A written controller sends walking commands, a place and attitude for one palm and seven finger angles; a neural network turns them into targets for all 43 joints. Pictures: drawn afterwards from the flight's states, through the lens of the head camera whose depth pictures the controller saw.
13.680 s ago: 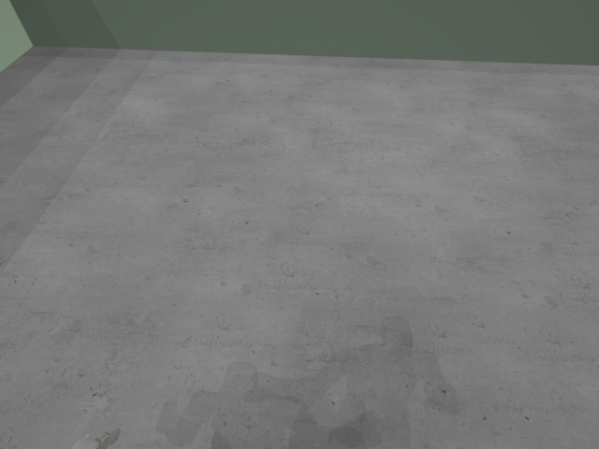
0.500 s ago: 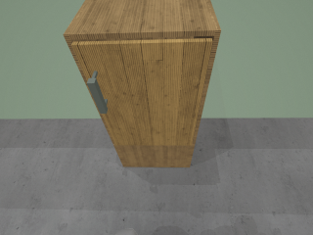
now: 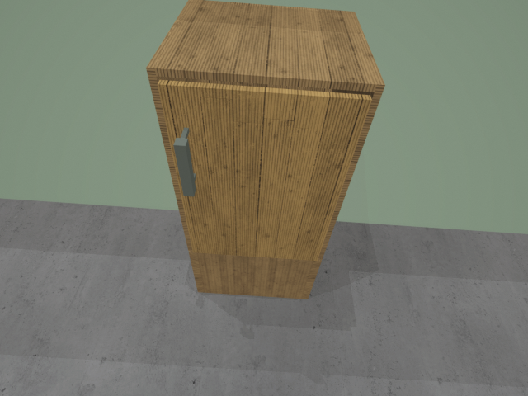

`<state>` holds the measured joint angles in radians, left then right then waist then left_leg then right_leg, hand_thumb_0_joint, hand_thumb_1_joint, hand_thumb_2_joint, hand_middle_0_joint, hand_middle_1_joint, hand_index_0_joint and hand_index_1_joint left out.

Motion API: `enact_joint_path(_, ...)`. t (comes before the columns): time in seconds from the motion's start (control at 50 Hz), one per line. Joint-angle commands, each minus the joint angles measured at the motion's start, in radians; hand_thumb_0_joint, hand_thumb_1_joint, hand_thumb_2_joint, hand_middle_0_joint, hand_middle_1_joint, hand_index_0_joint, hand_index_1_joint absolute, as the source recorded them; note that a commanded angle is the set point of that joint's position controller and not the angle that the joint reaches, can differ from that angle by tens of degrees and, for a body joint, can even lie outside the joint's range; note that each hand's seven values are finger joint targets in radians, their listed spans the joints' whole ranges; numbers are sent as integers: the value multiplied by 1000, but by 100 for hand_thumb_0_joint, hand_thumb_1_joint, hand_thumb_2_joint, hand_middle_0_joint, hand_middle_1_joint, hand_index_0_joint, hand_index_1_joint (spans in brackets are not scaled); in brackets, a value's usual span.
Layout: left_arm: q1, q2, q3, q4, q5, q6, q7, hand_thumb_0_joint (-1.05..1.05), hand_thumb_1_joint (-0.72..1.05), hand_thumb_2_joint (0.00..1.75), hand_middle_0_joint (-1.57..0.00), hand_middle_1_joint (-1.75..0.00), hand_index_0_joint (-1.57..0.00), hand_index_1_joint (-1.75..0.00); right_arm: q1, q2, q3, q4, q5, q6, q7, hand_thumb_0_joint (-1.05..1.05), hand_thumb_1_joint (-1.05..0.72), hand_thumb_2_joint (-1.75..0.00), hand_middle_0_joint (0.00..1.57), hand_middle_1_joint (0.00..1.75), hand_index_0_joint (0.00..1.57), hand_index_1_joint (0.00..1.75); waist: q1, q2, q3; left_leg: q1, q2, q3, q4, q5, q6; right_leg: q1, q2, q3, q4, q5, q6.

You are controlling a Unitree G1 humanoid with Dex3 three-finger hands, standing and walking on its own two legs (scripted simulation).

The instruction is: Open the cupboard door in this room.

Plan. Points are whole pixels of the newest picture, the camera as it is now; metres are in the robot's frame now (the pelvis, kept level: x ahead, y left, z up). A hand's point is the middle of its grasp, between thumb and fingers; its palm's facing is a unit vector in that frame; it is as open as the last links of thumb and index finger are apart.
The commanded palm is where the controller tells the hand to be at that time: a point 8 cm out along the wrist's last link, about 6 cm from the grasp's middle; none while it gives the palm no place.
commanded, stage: come to a stop and stand still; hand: left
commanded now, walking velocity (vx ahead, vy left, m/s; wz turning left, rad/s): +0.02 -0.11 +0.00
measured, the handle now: (187, 162) +0.57 +0.22 -0.01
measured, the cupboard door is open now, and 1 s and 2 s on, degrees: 0 0 0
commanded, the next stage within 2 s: look again from close up in 0.28 s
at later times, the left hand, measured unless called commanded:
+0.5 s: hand out of the picture +0.01 +0.17 -0.18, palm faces +0.01 -0.98 -0.21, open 7.3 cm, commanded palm none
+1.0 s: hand out of the picture +0.02 +0.18 -0.17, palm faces +0.06 -0.97 -0.22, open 7.3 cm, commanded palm +0.09 +0.23 -0.07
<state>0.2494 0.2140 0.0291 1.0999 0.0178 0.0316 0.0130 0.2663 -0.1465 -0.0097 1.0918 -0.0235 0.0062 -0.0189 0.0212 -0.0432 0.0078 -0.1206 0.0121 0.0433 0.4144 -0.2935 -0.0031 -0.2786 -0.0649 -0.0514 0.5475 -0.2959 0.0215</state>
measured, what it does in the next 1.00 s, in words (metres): stands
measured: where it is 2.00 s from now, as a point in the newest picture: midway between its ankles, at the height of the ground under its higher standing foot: outside the picture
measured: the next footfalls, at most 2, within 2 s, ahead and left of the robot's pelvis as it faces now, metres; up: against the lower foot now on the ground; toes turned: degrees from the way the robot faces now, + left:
none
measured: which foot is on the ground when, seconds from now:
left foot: down 0.00-1.00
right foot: down 0.00-1.00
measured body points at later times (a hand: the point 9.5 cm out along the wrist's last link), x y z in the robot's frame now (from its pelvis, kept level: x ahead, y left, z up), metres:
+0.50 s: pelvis +0.00 +0.00 -0.01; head +0.02 -0.01 +0.44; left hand +0.01 +0.22 -0.16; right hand +0.01 -0.23 -0.17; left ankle -0.04 +0.12 -0.74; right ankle +0.00 -0.12 -0.74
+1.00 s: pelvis -0.01 +0.00 +0.00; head +0.00 -0.01 +0.45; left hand +0.02 +0.23 -0.15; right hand -0.02 -0.22 -0.17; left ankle -0.04 +0.12 -0.74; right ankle +0.00 -0.12 -0.74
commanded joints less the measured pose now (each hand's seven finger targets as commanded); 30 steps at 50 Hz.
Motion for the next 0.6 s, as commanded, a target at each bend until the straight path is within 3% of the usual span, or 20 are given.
enact_joint_path(0.0,-6,22,-5,-30,0,-32,-9,0,90,90,-20,-30,-20,-30,25,-147,-32,-21,7,-32,-24,0,-90,-90,20,30,20,30,-19,180,109,-44,208,-175,-190,152,95,-34,5,1,-16,-8,2)
enact_joint_path(0.04,49,24,-7,2,-6,-43,-2,0,90,90,-20,-30,-20,-30,45,-131,-30,0,12,-38,-30,0,-90,-90,20,30,20,30,-10,133,55,6,174,-115,-71,422,73,51,-11,8,-133,163,-1)
enact_joint_path(0.06,78,32,-7,20,-9,-47,4,0,90,90,-20,-30,-20,-30,56,-118,-28,6,16,-40,-31,0,-90,-90,20,30,20,30,-10,108,30,-10,147,-80,-33,469,51,122,-37,29,-151,302,-11)
enact_joint_path(0.1,89,47,-5,34,-13,-49,14,0,90,90,-20,-30,-20,-30,57,-97,-27,16,20,-31,-31,0,-90,-90,20,30,20,30,-16,-32,14,-30,122,-54,-15,387,13,167,-60,52,-134,464,-33)
enact_joint_path(0.12,83,42,-7,34,-12,-49,18,0,90,90,-20,-30,-20,-30,60,-96,-26,20,20,-28,-32,0,-90,-90,20,30,20,30,-21,-44,11,-26,119,-50,-19,369,8,162,-71,53,-129,506,-36)
enact_joint_path(0.22,68,36,-7,23,-13,-43,28,0,90,90,-20,-30,-20,-30,61,-77,-22,42,21,-25,-32,0,-90,-90,20,30,20,30,-18,42,1,-8,117,-43,-31,349,7,152,-68,55,-134,441,-35)
enact_joint_path(0.34,58,29,-12,26,-12,-44,28,0,90,90,-20,-30,-20,-30,65,-65,-19,49,19,-23,-29,0,-90,-90,20,30,20,30,-22,37,31,-24,112,-43,-54,239,6,133,-60,65,-168,343,-36)
enact_joint_path(0.36,153,61,-6,51,1,-65,71,0,90,90,-20,-30,-20,-30,-18,-119,-24,-26,23,-35,-19,0,-90,-90,20,30,20,30,12,37,21,-94,108,8,173,320,-17,134,-111,127,-112,805,-30)
enact_joint_path(0.38,128,101,2,3,-5,-79,61,0,90,90,-20,-30,-20,-30,49,-60,-19,-56,21,-26,-11,0,-90,-90,20,30,20,30,-39,38,-54,-124,61,-25,126,-7,-4,186,-157,159,-118,679,-75)
enact_joint_path(0.4,84,102,-1,-12,-4,-82,50,0,90,90,-20,-30,-20,-30,47,-50,-15,-60,15,-20,-4,0,-90,-90,20,30,20,30,-34,34,-23,-104,59,-6,88,-40,-3,124,-143,135,-128,487,-89)
enact_joint_path(0.42,59,73,-7,-29,-2,-80,41,0,90,90,-20,-30,-20,-30,81,-56,-12,-66,10,-26,-3,0,-90,-90,20,30,20,30,-49,44,-30,-80,59,-32,57,21,5,84,-105,118,-118,303,-89)
enact_joint_path(0.46,49,44,-10,-40,-5,-72,32,0,90,90,-20,-30,-20,-30,101,-82,-10,-69,7,-38,-6,0,-90,-90,20,30,20,30,-42,112,-12,-88,101,-67,25,212,26,86,-47,65,-72,258,-69)
enact_joint_path(0.48,55,40,-12,-41,-5,-66,30,0,90,90,-20,-30,-20,-30,88,-91,-7,-77,8,-39,-9,0,-90,-90,20,30,20,30,-32,114,8,-105,111,-72,10,230,31,89,-35,56,-69,228,-65)
enact_joint_path(0.58,52,40,-18,-50,-6,-52,20,0,90,90,-20,-30,-20,-30,74,-111,1,-93,8,-36,-11,0,-90,-90,20,30,20,30,-24,29,95,-149,97,-80,-42,99,37,62,-29,66,-104,121,-54)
